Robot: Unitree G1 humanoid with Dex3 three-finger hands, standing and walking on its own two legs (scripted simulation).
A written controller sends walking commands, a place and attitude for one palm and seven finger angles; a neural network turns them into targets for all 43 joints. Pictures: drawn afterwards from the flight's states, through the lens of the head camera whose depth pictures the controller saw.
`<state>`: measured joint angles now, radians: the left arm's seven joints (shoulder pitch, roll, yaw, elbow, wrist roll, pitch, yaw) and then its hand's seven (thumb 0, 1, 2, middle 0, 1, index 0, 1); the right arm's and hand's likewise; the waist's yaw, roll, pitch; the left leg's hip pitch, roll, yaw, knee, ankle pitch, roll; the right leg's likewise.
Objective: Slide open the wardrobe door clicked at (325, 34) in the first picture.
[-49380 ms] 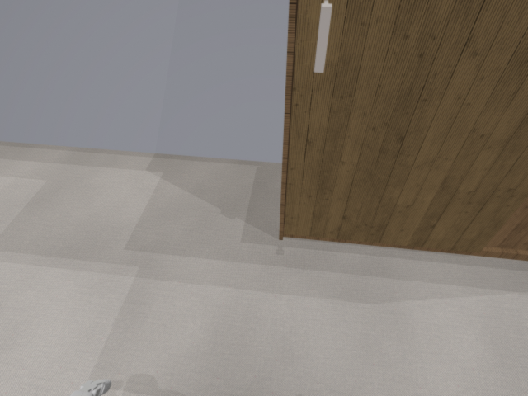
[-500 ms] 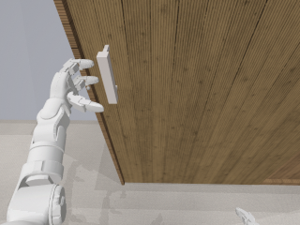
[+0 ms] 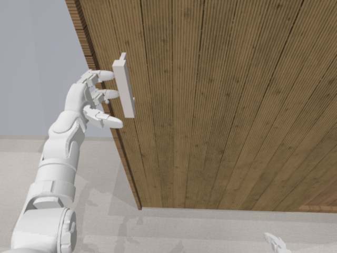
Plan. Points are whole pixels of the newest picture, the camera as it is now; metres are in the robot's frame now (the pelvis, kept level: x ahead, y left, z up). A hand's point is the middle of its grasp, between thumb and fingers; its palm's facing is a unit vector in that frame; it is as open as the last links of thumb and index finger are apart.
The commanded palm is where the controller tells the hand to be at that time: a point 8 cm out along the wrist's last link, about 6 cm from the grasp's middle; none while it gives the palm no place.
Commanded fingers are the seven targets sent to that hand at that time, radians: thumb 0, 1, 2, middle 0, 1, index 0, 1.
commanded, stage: feel for the door with the fingertips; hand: left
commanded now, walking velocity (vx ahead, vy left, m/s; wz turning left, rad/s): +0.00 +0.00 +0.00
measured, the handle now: (127, 86) +0.47 +0.13 +0.17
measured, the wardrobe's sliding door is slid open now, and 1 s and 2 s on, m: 0.01 0.01 0.01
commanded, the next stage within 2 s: slide the fingers in behind the handle in 0.60 s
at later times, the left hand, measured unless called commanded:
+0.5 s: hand (111, 96) +0.42 +0.15 +0.17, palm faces +0.00 -1.00 +0.01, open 14.0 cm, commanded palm +0.40 +0.21 +0.17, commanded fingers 0.00 -0.50 0.30 -0.30 -1.20 -0.30 -1.20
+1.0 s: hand (110, 96) +0.42 +0.16 +0.17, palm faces +0.00 -1.00 +0.02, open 13.8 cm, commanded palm +0.40 +0.21 +0.17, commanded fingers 0.00 -0.50 0.30 -0.30 -1.20 -0.30 -1.20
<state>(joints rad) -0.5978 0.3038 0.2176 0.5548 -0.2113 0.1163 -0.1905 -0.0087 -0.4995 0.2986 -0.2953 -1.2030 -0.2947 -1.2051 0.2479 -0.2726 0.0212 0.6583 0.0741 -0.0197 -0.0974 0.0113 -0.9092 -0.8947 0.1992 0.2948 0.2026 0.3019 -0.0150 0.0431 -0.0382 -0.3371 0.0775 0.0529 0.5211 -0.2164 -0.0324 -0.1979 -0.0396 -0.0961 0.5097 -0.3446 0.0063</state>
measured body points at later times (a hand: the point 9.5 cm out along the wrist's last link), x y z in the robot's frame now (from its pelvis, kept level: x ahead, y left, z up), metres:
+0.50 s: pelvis +0.00 +0.00 +0.00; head +0.01 -0.02 +0.45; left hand +0.42 +0.21 +0.18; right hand +0.11 -0.27 -0.11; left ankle +0.03 +0.14 -0.73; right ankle -0.05 -0.12 -0.73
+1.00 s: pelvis -0.01 +0.00 +0.00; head +0.00 -0.01 +0.45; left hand +0.42 +0.21 +0.17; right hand +0.09 -0.25 -0.12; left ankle +0.03 +0.14 -0.73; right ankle -0.05 -0.12 -0.73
